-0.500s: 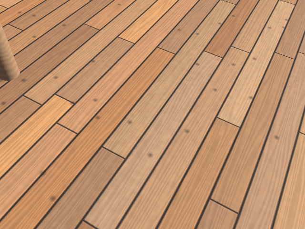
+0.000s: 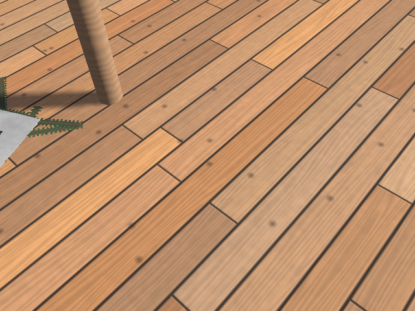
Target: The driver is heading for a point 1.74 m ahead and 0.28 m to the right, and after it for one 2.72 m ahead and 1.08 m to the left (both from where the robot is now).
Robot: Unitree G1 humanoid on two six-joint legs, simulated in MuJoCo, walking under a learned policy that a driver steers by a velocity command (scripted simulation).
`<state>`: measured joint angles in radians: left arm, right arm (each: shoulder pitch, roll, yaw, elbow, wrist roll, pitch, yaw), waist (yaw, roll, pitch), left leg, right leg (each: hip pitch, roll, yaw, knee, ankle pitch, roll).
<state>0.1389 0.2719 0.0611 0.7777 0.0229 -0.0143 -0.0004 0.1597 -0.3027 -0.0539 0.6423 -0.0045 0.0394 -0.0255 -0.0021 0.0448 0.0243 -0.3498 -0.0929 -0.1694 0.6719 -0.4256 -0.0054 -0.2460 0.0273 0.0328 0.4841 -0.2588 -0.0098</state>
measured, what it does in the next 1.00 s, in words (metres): walks ahead: left foot, then left foot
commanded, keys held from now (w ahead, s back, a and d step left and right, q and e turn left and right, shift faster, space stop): no key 0.24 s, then w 0.56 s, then no key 0.20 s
